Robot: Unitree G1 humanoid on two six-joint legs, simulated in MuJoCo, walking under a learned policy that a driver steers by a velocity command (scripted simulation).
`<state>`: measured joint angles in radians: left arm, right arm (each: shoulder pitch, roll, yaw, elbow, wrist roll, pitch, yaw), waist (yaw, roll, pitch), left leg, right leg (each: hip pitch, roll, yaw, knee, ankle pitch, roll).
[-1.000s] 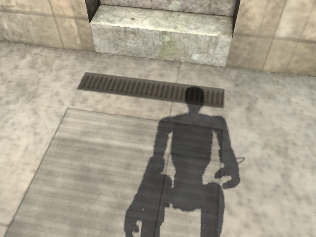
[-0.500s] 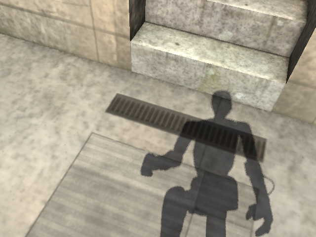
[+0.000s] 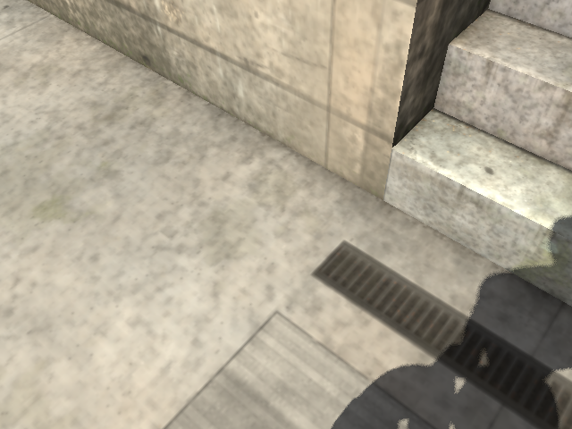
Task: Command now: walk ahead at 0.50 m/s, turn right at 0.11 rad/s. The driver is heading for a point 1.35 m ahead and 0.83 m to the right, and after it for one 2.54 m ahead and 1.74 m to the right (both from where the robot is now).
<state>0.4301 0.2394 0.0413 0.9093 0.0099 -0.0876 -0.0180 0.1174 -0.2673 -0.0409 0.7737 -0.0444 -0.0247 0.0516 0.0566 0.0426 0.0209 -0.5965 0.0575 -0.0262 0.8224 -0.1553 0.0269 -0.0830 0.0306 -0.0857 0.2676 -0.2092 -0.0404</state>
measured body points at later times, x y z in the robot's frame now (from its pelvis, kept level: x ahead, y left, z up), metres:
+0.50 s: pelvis +0.23 +0.02 +0.00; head +0.26 +0.03 +0.45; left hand +0.44 +0.23 -0.12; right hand +0.16 -0.23 -0.13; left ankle +0.18 +0.12 -0.75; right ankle +0.32 -0.14 -0.68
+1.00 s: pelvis +0.47 -0.11 +0.00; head +0.49 -0.14 +0.45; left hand +0.63 +0.13 -0.12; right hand +0.48 -0.42 -0.11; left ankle +0.68 -0.02 -0.68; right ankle +0.40 -0.13 -0.75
